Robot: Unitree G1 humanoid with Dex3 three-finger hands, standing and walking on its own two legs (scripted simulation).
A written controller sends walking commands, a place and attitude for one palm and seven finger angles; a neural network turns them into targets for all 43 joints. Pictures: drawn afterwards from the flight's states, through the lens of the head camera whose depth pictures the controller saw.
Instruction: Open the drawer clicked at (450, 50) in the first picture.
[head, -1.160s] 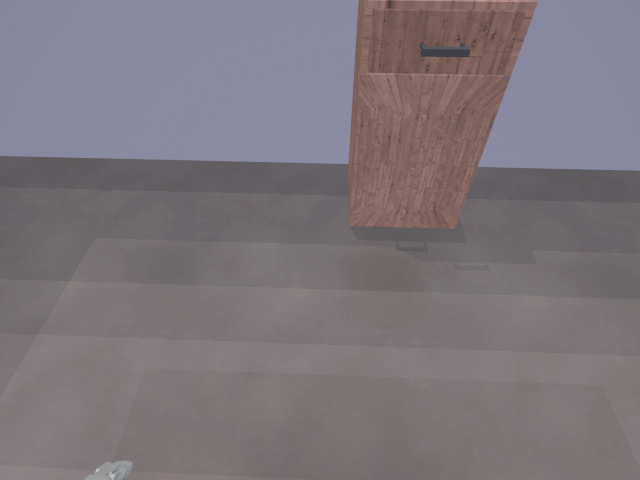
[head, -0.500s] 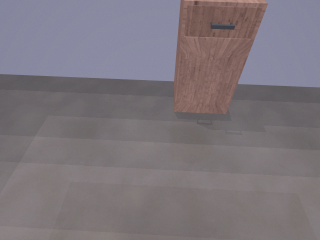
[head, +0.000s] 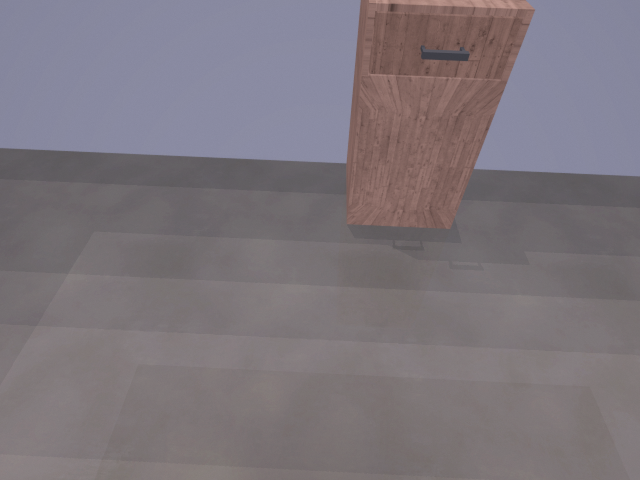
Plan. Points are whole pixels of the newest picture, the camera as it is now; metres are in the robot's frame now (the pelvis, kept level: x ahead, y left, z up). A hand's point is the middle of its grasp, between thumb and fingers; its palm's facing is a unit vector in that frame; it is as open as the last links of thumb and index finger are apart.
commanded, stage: look at it before walking up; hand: left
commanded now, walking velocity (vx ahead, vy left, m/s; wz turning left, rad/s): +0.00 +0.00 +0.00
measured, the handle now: (443, 52) +1.27 -0.30 +0.01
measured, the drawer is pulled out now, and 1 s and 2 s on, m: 0.00 0.00 0.00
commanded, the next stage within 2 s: walk to a spot facing it in 0.28 s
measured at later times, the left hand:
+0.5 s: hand out of the picture +0.07 +0.25 -0.16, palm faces -0.03 -0.94 -0.34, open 7.4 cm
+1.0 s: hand out of the picture +0.08 +0.22 -0.19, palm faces -0.23 -0.95 -0.20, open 7.4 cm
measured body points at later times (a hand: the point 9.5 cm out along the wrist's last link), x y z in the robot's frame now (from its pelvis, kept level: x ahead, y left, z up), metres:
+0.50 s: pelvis +0.01 +0.00 +0.00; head +0.01 +0.00 +0.45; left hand +0.08 +0.30 -0.13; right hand +0.09 -0.29 -0.13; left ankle +0.01 +0.13 -0.74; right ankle +0.01 -0.11 -0.74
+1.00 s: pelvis -0.03 +0.04 -0.02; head +0.01 +0.06 +0.43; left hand +0.10 +0.27 -0.18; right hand -0.02 -0.23 -0.14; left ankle +0.00 +0.14 -0.75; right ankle -0.01 -0.10 -0.72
